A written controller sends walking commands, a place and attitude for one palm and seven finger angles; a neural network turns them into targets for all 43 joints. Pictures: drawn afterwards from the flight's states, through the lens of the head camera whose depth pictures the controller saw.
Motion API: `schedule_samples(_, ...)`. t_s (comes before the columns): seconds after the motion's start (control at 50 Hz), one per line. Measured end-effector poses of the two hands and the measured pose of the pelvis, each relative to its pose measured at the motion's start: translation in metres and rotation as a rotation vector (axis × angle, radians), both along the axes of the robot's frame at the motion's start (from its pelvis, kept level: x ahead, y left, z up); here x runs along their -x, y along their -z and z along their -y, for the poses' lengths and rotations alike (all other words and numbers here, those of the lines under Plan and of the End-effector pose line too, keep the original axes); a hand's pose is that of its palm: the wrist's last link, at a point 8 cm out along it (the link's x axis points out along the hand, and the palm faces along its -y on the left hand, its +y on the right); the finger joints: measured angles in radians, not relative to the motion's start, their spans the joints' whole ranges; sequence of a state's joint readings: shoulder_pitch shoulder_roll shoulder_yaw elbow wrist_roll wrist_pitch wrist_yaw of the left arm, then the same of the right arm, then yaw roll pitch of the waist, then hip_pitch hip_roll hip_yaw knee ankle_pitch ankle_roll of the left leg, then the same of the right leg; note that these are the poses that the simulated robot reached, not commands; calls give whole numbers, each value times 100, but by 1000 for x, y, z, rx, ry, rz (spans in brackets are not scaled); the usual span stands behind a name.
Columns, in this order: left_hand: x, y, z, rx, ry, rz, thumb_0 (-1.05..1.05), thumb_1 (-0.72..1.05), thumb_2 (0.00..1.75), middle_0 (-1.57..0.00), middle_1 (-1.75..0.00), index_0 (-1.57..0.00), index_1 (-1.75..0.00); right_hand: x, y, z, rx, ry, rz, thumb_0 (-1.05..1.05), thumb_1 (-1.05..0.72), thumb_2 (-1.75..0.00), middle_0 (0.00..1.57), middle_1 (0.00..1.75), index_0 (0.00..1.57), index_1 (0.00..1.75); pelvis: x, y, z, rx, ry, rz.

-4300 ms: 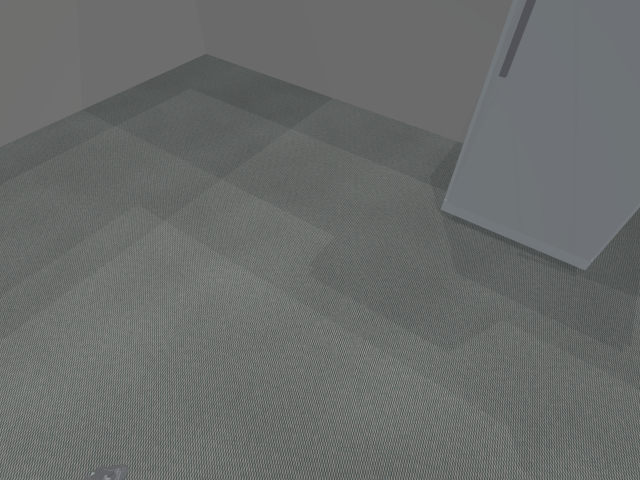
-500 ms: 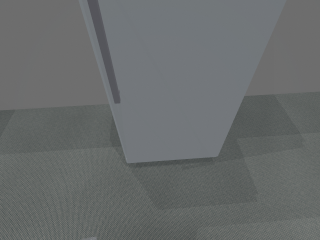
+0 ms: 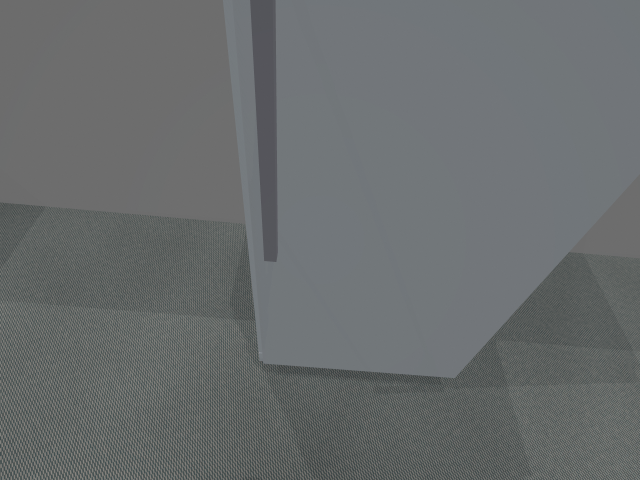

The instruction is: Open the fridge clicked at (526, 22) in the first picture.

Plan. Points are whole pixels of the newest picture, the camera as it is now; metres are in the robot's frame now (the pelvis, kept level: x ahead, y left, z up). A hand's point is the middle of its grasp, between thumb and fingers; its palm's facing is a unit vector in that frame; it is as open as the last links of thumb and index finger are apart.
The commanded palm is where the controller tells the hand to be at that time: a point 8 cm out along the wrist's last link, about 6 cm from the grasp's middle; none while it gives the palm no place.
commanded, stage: come to a stop and stand still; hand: left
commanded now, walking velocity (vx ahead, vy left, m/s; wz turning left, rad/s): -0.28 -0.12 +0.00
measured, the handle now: (269, 138) +0.50 +0.12 +0.16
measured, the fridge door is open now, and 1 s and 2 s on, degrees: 0 0 0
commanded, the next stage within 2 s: look again from close up in 1.56 s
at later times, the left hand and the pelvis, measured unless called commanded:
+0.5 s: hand out of the picture +0.06 +0.12 -0.15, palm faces +0.06 -0.96 -0.27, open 7.3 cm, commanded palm none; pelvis -0.01 -0.07 +0.00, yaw +0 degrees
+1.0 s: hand out of the picture -0.04 +0.13 -0.18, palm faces +0.05 -0.98 -0.18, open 7.4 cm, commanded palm none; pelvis -0.03 -0.04 +0.00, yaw +0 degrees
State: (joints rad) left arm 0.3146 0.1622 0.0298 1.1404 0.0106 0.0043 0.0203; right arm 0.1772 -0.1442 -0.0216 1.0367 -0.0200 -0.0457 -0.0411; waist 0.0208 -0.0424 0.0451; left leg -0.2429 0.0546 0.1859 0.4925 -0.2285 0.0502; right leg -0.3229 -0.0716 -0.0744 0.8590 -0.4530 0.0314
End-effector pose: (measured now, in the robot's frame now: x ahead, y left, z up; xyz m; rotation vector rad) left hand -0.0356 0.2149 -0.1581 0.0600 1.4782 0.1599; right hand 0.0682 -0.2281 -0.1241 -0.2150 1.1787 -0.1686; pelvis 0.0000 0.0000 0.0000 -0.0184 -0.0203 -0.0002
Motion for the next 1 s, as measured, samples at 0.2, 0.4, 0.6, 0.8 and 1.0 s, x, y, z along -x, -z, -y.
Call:
schedule_samples(0.2, -73, -14, 6, -88, 52, 116, 0, 91, 90, -20, -30, -20, -30, 16, 17, 29, -35, 70, -109, 0, -93, -90, 21, 30, 20, 30, -7, 1, 26, -19, 8, 8)
schedule_samples(0.4, -93, -34, 45, -153, 92, 228, 0, 91, 90, -20, -30, -20, -30, 37, 41, 68, -114, 91, -155, 0, -91, -90, 20, 30, 20, 30, 2, 5, 64, -51, 1, 8)
schedule_samples(0.6, -63, -38, 45, -138, 35, 244, 0, 91, 90, -20, -30, -21, -30, 59, 26, 73, -92, 32, -182, 0, -91, -90, 20, 30, 20, 30, 22, -4, 66, -62, -15, -16)
schedule_samples(0.8, 2, -12, 15, -72, -5, 99, 0, 91, 90, -20, -30, -20, -30, 95, 11, 39, -33, 30, -160, 0, -91, -90, 20, 30, 20, 30, 38, -2, 36, -19, -19, -13)
schedule_samples(1.0, 10, -10, 32, -41, 22, 33, 0, 91, 90, -20, -30, -20, -30, 128, 23, 14, -102, 86, -269, 0, -90, -90, 21, 30, 20, 30, 29, 0, 40, -41, -9, -19)
